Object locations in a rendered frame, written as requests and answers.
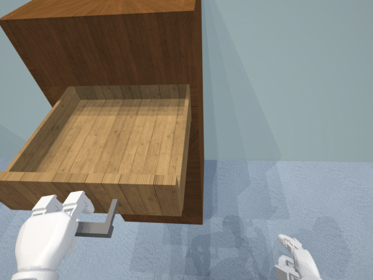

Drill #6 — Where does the handle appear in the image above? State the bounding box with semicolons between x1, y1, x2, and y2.
75;199;119;238

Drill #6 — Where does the cabinet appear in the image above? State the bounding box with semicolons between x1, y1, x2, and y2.
0;0;204;225

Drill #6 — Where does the left robot hand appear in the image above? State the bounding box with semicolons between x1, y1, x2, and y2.
15;191;94;272

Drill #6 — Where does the right robot hand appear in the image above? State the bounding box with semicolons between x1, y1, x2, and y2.
275;234;321;280

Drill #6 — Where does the drawer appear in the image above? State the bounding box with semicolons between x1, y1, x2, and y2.
0;84;191;216

